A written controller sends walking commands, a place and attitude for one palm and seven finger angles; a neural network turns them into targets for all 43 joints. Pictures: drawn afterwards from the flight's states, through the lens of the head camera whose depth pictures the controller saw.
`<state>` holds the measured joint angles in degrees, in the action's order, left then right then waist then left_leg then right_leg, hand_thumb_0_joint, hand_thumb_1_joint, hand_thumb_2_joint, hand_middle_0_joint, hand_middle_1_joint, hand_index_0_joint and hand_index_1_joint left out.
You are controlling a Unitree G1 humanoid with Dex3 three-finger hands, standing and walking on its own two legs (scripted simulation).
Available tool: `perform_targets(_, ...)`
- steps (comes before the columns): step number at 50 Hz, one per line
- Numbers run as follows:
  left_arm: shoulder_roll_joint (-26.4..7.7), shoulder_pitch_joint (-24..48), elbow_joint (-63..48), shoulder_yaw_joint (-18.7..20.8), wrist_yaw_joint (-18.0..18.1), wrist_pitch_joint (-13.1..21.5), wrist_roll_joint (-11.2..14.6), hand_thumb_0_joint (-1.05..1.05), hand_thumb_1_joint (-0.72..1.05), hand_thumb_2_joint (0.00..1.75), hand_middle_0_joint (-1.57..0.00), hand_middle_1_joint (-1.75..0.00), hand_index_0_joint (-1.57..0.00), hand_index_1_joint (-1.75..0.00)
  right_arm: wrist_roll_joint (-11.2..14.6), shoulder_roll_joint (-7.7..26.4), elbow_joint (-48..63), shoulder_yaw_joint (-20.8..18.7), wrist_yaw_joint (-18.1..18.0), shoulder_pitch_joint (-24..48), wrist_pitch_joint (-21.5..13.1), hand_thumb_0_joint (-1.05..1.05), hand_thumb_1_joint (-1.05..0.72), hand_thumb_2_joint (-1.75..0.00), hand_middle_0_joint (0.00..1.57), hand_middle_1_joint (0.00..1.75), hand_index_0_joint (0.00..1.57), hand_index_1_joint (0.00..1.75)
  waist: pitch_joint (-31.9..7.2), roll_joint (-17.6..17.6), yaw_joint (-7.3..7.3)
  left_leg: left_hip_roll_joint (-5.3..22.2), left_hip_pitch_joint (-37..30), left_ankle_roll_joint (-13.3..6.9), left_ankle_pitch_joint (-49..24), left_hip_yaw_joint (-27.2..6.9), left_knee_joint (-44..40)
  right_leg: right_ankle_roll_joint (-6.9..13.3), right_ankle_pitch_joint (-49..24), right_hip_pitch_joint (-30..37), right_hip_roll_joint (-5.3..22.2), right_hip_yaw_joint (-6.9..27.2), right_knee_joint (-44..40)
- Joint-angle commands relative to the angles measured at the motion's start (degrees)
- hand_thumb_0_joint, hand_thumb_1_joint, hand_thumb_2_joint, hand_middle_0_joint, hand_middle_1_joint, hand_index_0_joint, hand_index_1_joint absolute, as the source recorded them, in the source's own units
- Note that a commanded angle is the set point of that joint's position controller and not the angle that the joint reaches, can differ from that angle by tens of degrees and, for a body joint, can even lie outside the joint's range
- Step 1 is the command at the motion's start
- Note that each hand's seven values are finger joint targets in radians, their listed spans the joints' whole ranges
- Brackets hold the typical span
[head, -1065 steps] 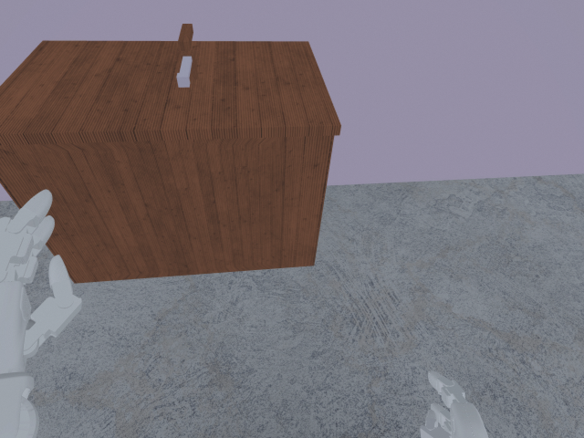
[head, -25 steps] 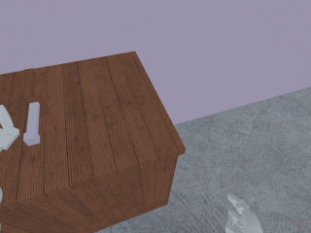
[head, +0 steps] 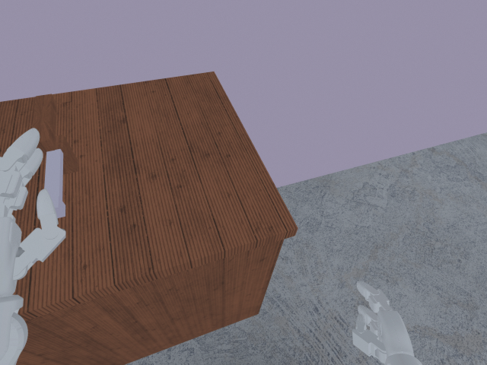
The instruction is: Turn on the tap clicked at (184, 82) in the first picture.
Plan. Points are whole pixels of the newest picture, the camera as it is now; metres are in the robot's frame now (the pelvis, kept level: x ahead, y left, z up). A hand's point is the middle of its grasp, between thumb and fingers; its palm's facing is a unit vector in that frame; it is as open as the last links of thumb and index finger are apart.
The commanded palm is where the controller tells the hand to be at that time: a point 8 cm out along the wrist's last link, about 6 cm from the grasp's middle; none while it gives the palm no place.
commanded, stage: come to a stop and stand still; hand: left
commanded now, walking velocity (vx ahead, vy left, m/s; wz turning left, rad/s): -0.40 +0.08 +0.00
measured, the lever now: (52, 208) +0.32 +0.35 +0.05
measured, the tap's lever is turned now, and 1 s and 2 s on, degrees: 0 0 0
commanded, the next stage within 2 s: look again from close up in 1.16 s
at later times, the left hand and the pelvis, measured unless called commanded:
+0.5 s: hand (39, 258) +0.20 +0.25 +0.16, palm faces +0.36 -0.86 -0.36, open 7.4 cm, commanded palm +0.13 +0.29 +0.18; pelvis -0.03 +0.01 +0.00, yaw +0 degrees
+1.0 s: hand (4, 253) +0.20 +0.29 +0.16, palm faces +0.45 -0.80 -0.39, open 7.4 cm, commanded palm +0.13 +0.30 +0.18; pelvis -0.01 +0.01 +0.00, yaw +5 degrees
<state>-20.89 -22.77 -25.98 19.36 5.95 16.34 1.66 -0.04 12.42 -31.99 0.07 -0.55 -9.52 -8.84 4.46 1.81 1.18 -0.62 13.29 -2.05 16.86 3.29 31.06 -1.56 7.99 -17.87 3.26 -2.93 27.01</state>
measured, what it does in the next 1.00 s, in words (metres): steps on the spot: right foot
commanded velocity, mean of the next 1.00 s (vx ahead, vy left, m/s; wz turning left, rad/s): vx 0.01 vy -0.01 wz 0.00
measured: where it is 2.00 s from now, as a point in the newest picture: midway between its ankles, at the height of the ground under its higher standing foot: outside the picture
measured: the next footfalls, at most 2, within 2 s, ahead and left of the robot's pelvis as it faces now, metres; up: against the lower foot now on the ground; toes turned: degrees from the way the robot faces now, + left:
right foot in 0.22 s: +0.03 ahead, -0.12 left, +0.00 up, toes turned +2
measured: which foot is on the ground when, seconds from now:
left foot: down 0.00-1.00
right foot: down 0.00-0.12, up 0.14-0.20, down 0.22-1.00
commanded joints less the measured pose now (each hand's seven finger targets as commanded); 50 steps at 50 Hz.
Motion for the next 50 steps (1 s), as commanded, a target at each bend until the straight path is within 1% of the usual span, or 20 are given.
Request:
perform_targets(1,-11.31,2.02,-14.25,9.89,0.98,3.77,0.77,0.00,0.90,0.90,-0.20,-0.30,-0.20,-0.30,0.13,6.68,9.50,-2.72,-1.16,2.72,-1.08,0.00,-0.90,-0.90,0.20,0.30,0.20,0.30,-9.54,-2.18,0.84,5.38,8.70,0.49,-10.92,-6.82,-7.17,3.47,-10.69,11.54,3.89,5.05,2.54)
perform_targets(3,-12.27,3.08,-18.75,11.00,0.61,4.57,0.61,0.00,0.90,0.90,-0.20,-0.30,-0.20,-0.30,0.14,6.88,10.72,-2.69,-1.23,3.18,-1.49,0.00,-0.90,-0.90,0.20,0.30,0.20,0.30,-10.73,-8.67,1.35,8.83,13.72,-1.14,-13.02,-8.51,-10.28,1.78,-13.13,16.17,0.93,2.15,11.25)
perform_targets(5,-13.23,3.61,-21.85,11.92,0.39,4.96,0.79,0.00,0.90,0.90,-0.20,-0.30,-0.20,-0.30,-0.02,5.90,10.51,-2.46,-1.05,3.40,-2.55,0.00,-0.90,-0.90,0.20,0.30,0.20,0.30,-12.64,-13.79,1.70,11.75,12.42,-2.46,-17.97,-8.92,-11.73,0.97,-2.57,14.73,-0.51,0.54,17.85)
perform_targets(7,-10.87,4.12,-22.22,9.97,0.46,4.69,1.10,0.00,0.90,0.90,-0.20,-0.30,-0.20,-0.30,0.00,6.07,9.52,-2.96,-0.58,1.71,-3.62,0.00,-0.90,-0.90,0.20,0.30,0.20,0.30,-12.60,-13.53,1.35,13.29,7.34,-2.37,-17.34,-9.40,-11.55,1.33,10.12,9.23,-1.32,0.65,17.31)
perform_targets(10,-8.34,3.15,-18.45,8.45,1.08,3.37,0.87,0.00,0.90,0.90,-0.20,-0.30,-0.20,-0.30,0.62,6.40,7.68,-3.11,-0.06,0.87,-4.45,0.00,-0.90,-0.90,0.20,0.30,0.20,0.30,-11.12,-9.42,0.86,11.83,2.16,-1.57,-12.05,-8.47,-7.47,1.85,7.94,7.84,-1.11,1.28,6.16)
perform_targets(12,-8.41,5.66,-15.30,7.37,1.43,2.40,0.30,0.00,0.90,0.90,-0.20,-0.30,-0.20,-0.30,0.54,6.43,6.61,-2.60,0.02,1.12,-4.12,0.00,-0.90,-0.90,0.20,0.30,0.20,0.30,-10.19,-3.98,0.10,7.77,4.12,0.21,-4.46,-7.99,-4.04,2.71,-2.04,10.74,0.95,5.34,-2.28)
perform_targets(15,-6.59,8.23,-11.17,4.96,1.42,0.56,0.32,0.00,0.90,0.90,-0.20,-0.30,-0.20,-0.30,0.33,6.96,5.15,-3.00,-0.41,2.01,-4.08,0.00,-0.90,-0.90,0.20,0.30,0.20,0.30,-8.82,3.54,-1.07,1.99,-1.98,1.83,-1.13,-5.46,0.21,5.80,3.56,2.49,4.64,13.10,-8.32)
perform_targets(19,-7.60,4.93,-10.42,5.50,0.89,-0.40,0.23,0.00,0.90,0.90,-0.20,-0.30,-0.20,-0.30,0.18,6.13,6.22,-1.89,-0.95,3.12,-2.62,0.00,-0.90,-0.90,0.20,0.30,0.20,0.30,-5.31,-4.00,-0.48,4.09,0.98,0.63,6.57,-8.10,-9.18,3.86,17.61,1.05,1.22,8.50,-9.31)
perform_targets(24,-10.11,3.75,-15.02,8.37,1.16,0.53,-0.05,0.00,0.90,0.90,-0.20,-0.30,-0.20,-0.30,0.55,5.98,7.85,-1.93,-1.18,3.51,-2.59,0.00,-0.90,-0.90,0.20,0.30,0.20,0.30,-7.40,-7.10,0.32,6.82,7.62,-0.28,5.57,-10.33,-15.69,2.44,5.34,13.56,-1.73,3.94,-3.29)
perform_targets(25,-55.06,53.88,-32.22,21.81,2.12,8.35,-1.81,0.00,0.90,0.90,-0.20,-0.30,-0.20,-0.30,4.17,10.55,14.61,7.72,-6.14,-7.16,-0.25,0.00,-0.90,-0.90,0.20,0.30,0.20,0.30,-8.05,-22.05,-3.89,5.90,17.19,-1.56,14.47,-10.47,-12.33,-1.58,10.88,18.98,-5.46,3.62,4.51)
perform_targets(26,-27.07,32.80,-12.19,22.93,1.29,5.53,-2.94,0.00,0.90,0.90,-0.20,-0.30,-0.20,-0.30,2.05,1.77,10.94,0.41,-5.16,-1.36,-2.71,0.00,-0.90,-0.90,0.20,0.30,0.20,0.30,-9.47,-12.52,0.66,9.19,13.51,-1.24,13.31,-12.52,-11.15,1.07,16.05,8.22,-1.03,2.16,4.46)
perform_targets(27,-22.65,23.47,-6.91,17.56,1.17,3.72,-1.47,0.00,0.90,0.90,-0.20,-0.30,-0.20,-0.30,0.44,4.61,7.99,1.11,-2.58,1.39,-3.17,0.00,-0.90,-0.90,0.20,0.30,0.20,0.30,-5.67,-8.01,0.19,6.58,10.45,0.21,10.06,-9.32,-12.72,2.06,14.50,6.95,-0.98,0.82,-0.12)
perform_targets(28,-23.96,19.33,-1.42,17.95,1.57,3.31,-0.74,0.00,0.90,0.90,-0.20,-0.30,-0.20,-0.30,0.15,8.85,7.81,-0.86,-1.74,1.17,-3.41,0.00,-0.90,-0.90,0.20,0.30,0.20,0.30,-6.37,-7.20,1.05,5.40,7.20,0.78,6.79,-7.07,-10.14,3.23,10.34,5.04,-1.32,2.68,-1.95)
perform_targets(32,-14.26,0.97,-3.21,9.27,-0.37,4.62,3.15,0.00,0.90,0.90,-0.20,-0.30,-0.20,-0.30,0.73,9.32,8.16,-1.97,1.37,-3.32,-4.73,0.00,-0.90,-0.90,0.20,0.30,0.20,0.30,-12.32,-5.64,1.83,3.70,3.69,1.37,-4.98,-6.67,-6.74,4.00,1.33,5.61,1.18,3.78,-1.76)
perform_targets(35,-11.76,-4.32,-3.61,6.68,0.05,4.71,4.93,0.00,0.90,0.90,-0.20,-0.30,-0.20,-0.30,2.10,9.51,7.53,-2.24,2.66,-1.64,-5.54,0.00,-0.90,-0.90,0.20,0.30,0.20,0.30,-12.16,-3.94,2.23,3.82,0.22,1.49,-12.78,-6.34,-6.88,3.18,-3.94,4.87,0.77,2.94,-1.11)
perform_targets(39,-16.97,1.51,-8.04,10.95,1.37,5.87,4.62,0.00,0.90,0.90,-0.20,-0.30,-0.20,-0.30,1.56,9.67,6.50,-2.25,1.67,-2.48,-5.63,0.00,-0.90,-0.90,0.20,0.30,0.20,0.30,-12.58,2.40,1.67,3.16,0.68,1.92,-17.25,-7.09,-5.67,2.39,-9.01,7.11,1.37,3.59,-1.51)
perform_targets(40,-21.65,5.64,-10.44,14.22,1.68,5.87,4.33,0.00,0.90,0.90,-0.20,-0.30,-0.20,-0.30,1.48,10.36,6.25,-2.19,1.34,-1.54,-5.23,0.00,-0.90,-0.90,0.20,0.30,0.20,0.30,-12.97,0.99,1.51,2.96,0.48,1.81,-16.34,-7.59,-5.53,2.29,-8.43,6.94,1.05,4.05,-1.14)
perform_targets(41,-18.53,6.32,-8.48,11.97,1.53,5.85,3.98,0.00,0.90,0.90,-0.20,-0.30,-0.20,-0.30,1.14,8.85,5.28,-1.94,0.91,-1.29,-4.91,0.00,-0.90,-0.90,0.20,0.30,0.20,0.30,-12.45,1.49,1.04,2.97,1.04,1.52,-16.85,-7.43,-5.45,2.52,-9.20,7.73,1.96,3.76,-1.26)
perform_targets(46,-17.77,10.08,-13.59,8.88,1.59,5.03,3.00,0.00,0.90,0.90,-0.20,-0.30,-0.20,-0.30,0.96,8.88,3.86,-2.19,1.33,-1.53,-4.66,0.00,-0.90,-0.90,0.20,0.30,0.20,0.30,-15.78,-10.22,0.94,3.20,-1.70,1.51,-24.04,-8.87,-3.58,3.15,-10.19,9.12,2.47,3.92,0.23)
perform_targets(50,-16.78,3.95,-15.48,9.05,1.88,4.31,3.32,0.00,0.90,0.90,-0.20,-0.30,-0.20,-0.30,1.28,9.08,4.04,-2.63,2.56,-1.22,-4.66,0.00,-0.90,-0.90,0.20,0.30,0.20,0.30,-17.83,-9.45,1.33,3.58,-4.37,1.82,-31.41,-9.67,-2.31,3.22,-11.20,8.63,1.88,3.50,1.15)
